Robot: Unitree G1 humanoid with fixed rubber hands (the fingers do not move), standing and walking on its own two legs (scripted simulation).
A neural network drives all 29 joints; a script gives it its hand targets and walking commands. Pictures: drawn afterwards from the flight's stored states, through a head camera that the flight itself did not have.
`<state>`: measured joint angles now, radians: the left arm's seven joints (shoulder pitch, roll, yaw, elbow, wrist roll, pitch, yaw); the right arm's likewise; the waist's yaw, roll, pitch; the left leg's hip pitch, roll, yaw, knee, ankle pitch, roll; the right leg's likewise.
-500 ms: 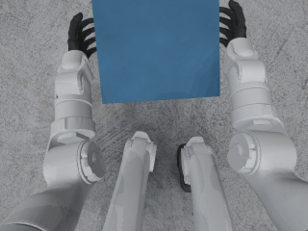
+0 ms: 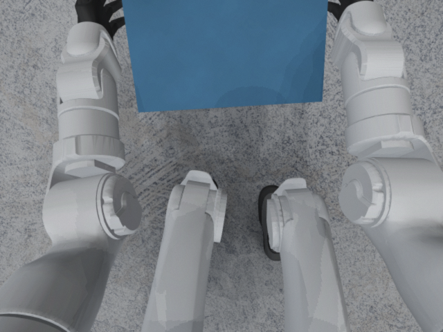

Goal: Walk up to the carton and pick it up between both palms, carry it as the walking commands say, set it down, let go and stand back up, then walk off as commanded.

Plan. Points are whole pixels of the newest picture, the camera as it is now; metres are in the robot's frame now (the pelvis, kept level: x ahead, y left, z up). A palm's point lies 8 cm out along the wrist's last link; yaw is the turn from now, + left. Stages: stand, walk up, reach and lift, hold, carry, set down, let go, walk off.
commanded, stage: set down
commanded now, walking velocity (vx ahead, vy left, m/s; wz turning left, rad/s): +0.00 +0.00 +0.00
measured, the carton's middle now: (223, 29) +0.55 +0.06 -0.22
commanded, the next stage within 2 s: none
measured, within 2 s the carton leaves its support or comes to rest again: rests again in 1.52 s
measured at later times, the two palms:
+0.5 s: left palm (119, 29) +0.53 +0.23 -0.20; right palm (333, 19) +0.57 -0.11 -0.21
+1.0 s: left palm (119, 34) +0.53 +0.24 -0.21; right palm (328, 21) +0.57 -0.11 -0.22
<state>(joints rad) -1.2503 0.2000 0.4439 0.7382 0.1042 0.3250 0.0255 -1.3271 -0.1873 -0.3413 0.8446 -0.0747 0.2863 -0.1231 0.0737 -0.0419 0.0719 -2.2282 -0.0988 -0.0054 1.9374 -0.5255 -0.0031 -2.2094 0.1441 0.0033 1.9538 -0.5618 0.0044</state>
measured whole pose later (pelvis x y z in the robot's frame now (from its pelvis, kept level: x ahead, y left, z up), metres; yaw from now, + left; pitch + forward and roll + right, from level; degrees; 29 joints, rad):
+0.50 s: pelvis +0.00 +0.00 -0.05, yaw +0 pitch +39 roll +0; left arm -1.38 0.29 0.35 0.87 0.00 0.28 0.05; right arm -1.45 -0.29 -0.22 0.97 0.05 0.24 -0.14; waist 0.09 -0.03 0.31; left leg -2.25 -0.07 0.04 2.15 -0.60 0.02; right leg -2.23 0.15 -0.01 2.17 -0.63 0.01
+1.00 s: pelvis +0.00 +0.00 -0.07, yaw +0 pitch +34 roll +1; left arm -1.44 0.34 0.31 0.96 -0.04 0.25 0.03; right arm -1.52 -0.31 -0.18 1.05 0.08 0.22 -0.13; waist 0.09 -0.04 0.41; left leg -2.21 -0.05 0.04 2.21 -0.60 0.02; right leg -2.20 0.13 -0.03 2.24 -0.63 -0.01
